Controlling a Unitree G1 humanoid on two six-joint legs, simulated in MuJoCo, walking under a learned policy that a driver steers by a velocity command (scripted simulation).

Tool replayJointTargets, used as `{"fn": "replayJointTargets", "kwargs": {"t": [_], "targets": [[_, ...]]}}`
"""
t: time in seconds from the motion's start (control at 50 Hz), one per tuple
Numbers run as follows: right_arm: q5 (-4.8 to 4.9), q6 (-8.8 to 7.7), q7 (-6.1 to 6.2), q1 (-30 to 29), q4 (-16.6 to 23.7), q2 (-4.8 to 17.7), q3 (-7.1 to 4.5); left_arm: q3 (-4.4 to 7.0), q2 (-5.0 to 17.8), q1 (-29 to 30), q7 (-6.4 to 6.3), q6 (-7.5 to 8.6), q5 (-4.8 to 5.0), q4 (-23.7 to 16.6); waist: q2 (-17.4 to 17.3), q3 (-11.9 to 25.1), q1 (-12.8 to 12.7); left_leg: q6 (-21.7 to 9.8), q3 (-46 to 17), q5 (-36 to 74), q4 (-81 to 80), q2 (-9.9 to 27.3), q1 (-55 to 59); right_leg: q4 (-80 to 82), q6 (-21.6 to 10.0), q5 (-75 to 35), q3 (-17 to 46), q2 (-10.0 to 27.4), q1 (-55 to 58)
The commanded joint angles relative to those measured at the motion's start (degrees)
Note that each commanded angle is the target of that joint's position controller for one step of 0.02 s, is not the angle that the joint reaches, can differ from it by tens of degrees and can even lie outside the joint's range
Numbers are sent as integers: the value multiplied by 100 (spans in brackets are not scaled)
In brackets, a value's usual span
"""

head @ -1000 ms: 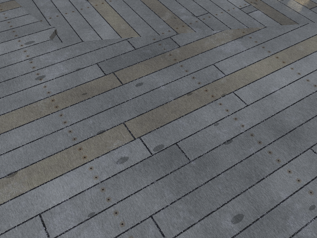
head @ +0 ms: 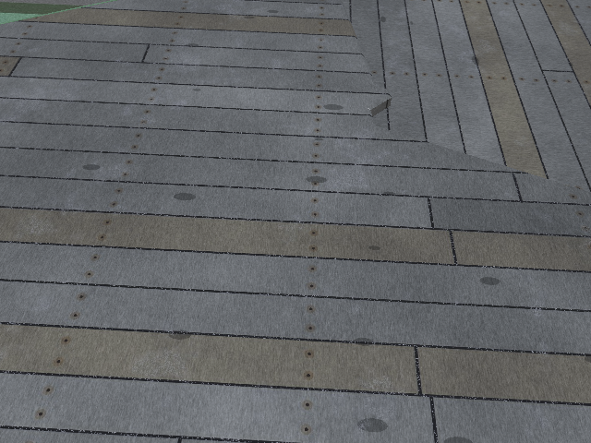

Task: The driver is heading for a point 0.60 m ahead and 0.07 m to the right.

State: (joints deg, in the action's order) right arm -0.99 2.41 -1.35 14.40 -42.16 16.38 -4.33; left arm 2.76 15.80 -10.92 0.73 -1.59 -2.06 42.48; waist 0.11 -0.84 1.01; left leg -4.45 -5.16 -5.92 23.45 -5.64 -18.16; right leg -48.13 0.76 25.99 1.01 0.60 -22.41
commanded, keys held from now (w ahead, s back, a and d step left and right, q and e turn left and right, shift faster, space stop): w+q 0.04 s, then w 0.54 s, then w+e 0.38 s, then no key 0.04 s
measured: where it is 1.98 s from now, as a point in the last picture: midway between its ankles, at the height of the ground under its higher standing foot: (269, 402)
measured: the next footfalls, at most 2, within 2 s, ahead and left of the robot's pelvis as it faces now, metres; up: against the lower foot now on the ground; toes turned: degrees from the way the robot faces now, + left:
right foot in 0.10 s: +0.06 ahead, -0.13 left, +0.00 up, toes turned +4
left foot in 0.48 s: +0.25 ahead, +0.14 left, +0.00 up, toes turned +10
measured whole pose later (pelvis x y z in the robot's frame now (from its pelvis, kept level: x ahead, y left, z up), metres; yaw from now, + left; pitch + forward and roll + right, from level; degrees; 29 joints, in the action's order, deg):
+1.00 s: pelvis +0.43 +0.05 -0.03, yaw -3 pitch +2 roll +0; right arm -1.2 -3.9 1.2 22.4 -53.0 14.0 -1.4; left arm 2.0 13.9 -4.2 3.1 2.3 -2.8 42.9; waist -0.6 -3.3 1.9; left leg -1.0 12.0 -25.3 31.2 1.1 4.0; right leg -33.0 -7.9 6.1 -6.1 -2.8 -28.7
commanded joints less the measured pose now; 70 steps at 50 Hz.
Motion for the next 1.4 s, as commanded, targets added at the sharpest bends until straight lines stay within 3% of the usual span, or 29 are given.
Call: {"fn": "replayJointTargets", "kwargs": {"t": [0.02,0.08,0.1,0.12,0.14,0.16,0.18,0.22,0.4,0.46,0.48,0.5,0.52,0.54,0.6,0.62,0.76,0.86,0.92,0.96,0.98,1.0,1.02,1.04,1.06,1.1,1.14,1.22,1.4], "targets": [[-7,-82,-38,-274,413,988,-280,112,437,-258,-7,116,42,-317,-762,283,-178,-851,-1941,-2884,-1326,1185,-160,757,-69,85,-157,-246,484],[24,-52,-20,-736,542,845,-265,114,396,-1234,-122,197,91,-16,-581,182,-735,-407,-1615,-3113,-857,751,-1267,2465,-336,-711,-495,-419,2160],[22,-93,33,-901,660,593,-200,160,654,-1700,-214,253,24,110,-45,20,-923,0,-1183,-3129,-51,298,-2120,3180,-475,-203,-23,46,2868],[121,-174,54,-883,839,-74,-6,277,1273,-1643,-274,318,-73,18,1581,108,-861,193,-154,-2728,1917,-410,-2843,4065,-827,1660,2371,1884,3029],[-60,-248,63,-1019,941,308,-45,355,1422,-1080,-265,325,-129,-55,1006,-438,-536,162,-398,-1836,2723,-47,-3044,4485,-1270,2398,3624,2499,1837],[-81,-297,17,-759,798,483,-100,265,1081,-708,-231,368,-61,-99,480,-602,-161,116,-680,-1327,3084,114,-2726,4462,-1223,2195,3209,2223,1419],[-93,-330,-63,-328,588,590,-130,219,893,-423,-173,430,14,-134,429,-497,96,173,-611,-1020,3259,137,-2533,4362,-1046,1660,2568,1825,1451],[-183,-330,-185,-138,404,620,-130,188,771,-493,-121,529,66,-76,648,-378,38,288,-268,-713,3537,159,-2314,4296,-916,697,1530,1320,1499],[-129,-381,-287,-1710,869,191,165,250,847,-1685,11,590,99,600,958,-449,-686,298,1013,-797,1107,499,-1120,3810,-954,-2200,338,1201,1813],[-148,-478,-114,-684,547,312,92,246,953,-1605,-7,534,158,723,682,-34,-76,-52,1181,-566,299,166,511,2547,-815,-4367,38,1174,1659],[-219,-543,-37,233,235,533,0,202,841,-1551,-13,544,186,699,360,595,326,-202,895,-557,295,334,1828,1404,-666,-4477,-271,892,1186],[-342,-579,52,1256,128,1064,-124,57,419,-1397,15,564,255,356,-566,1506,775,-621,-1112,-1983,-78,1975,3461,-470,-414,-2593,-567,509,-242],[-185,-551,107,1527,1,1553,-223,47,259,-1456,20,564,176,192,-1552,1674,661,-1075,-3394,-1892,-899,3019,3723,-1736,-370,472,-357,-276,-1562],[-69,-544,118,1164,-50,1225,-148,160,662,-1033,-14,504,79,234,-703,896,542,-1009,-2838,-1668,-799,2746,3152,-2174,-491,159,143,136,-1954],[-24,-614,76,216,-14,391,115,111,394,-975,103,463,63,367,-449,4,-66,-522,-965,-253,-1191,1845,1611,-1523,-458,-822,30,550,-1390],[-22,-656,93,176,-25,385,126,87,317,-1208,146,394,38,448,-745,45,-165,-568,-726,-1,-1320,1832,1352,-1467,-381,-921,15,535,-1124],[-13,-836,122,547,-432,341,133,54,133,-17,253,329,32,136,-400,-430,-96,-535,598,1360,-1700,1705,1364,-457,-209,-2179,65,352,-1802],[4,-861,193,797,-684,467,122,-52,57,900,351,349,16,-227,-329,-583,94,-385,1143,2006,-1658,1806,1689,1020,-449,-2713,-503,233,-1280],[-29,-796,260,835,-801,671,90,-11,174,728,304,344,2,-259,-397,-276,-45,-229,1412,4308,-715,1906,2398,1306,-781,-2065,-848,-172,-812],[-86,-682,303,823,-825,844,49,90,375,-155,242,361,-25,-40,-500,319,-415,-150,1574,5400,899,1895,2529,1471,-1052,-1466,-992,-594,163],[-48,-645,314,847,-816,835,68,180,536,-1013,184,417,-121,217,-320,746,-796,-41,1645,4622,2238,1756,1865,1934,-1246,-1754,-713,-584,1427],[70,-681,273,1027,-584,488,171,359,1139,-1610,79,421,-201,290,453,1422,-914,166,1750,2101,4314,1310,199,1954,-1745,-2070,1063,830,3131],[172,-697,213,1280,-380,259,201,438,1494,-1356,59,390,-9,199,1430,2177,-532,385,1112,-2663,6177,107,-1437,2521,-2663,-4331,3944,2358,4165],[50,-672,240,762,-424,539,144,414,1235,-1214,17,366,218,223,203,1914,-617,339,232,-2033,6178,578,-1645,2434,-2438,-5227,3003,2046,3822],[119,-713,229,516,-343,386,205,313,926,-882,-30,382,214,247,142,1151,-464,334,265,-1714,5832,765,-1700,2493,-2253,-5898,2188,1893,3033],[-17,-600,229,428,-416,326,205,147,434,-455,-44,394,243,274,-228,314,-116,349,334,-1557,4950,1001,-1185,2941,-1702,-5921,1285,1340,1671],[-111,-383,215,767,-523,249,214,91,376,-427,-28,470,199,356,107,275,73,456,375,-1556,4499,965,-654,3063,-1719,-6586,924,1241,1144],[-52,-300,161,702,-594,98,221,77,542,-316,-38,513,123,474,195,480,206,556,564,-899,3406,849,-639,3134,-1443,-6570,267,839,1203],[-2,-235,325,-55,-670,99,241,-43,382,-550,-131,362,66,869,479,211,-182,414,596,-765,1429,735,-78,2881,-1252,-5129,544,983,1461]]}}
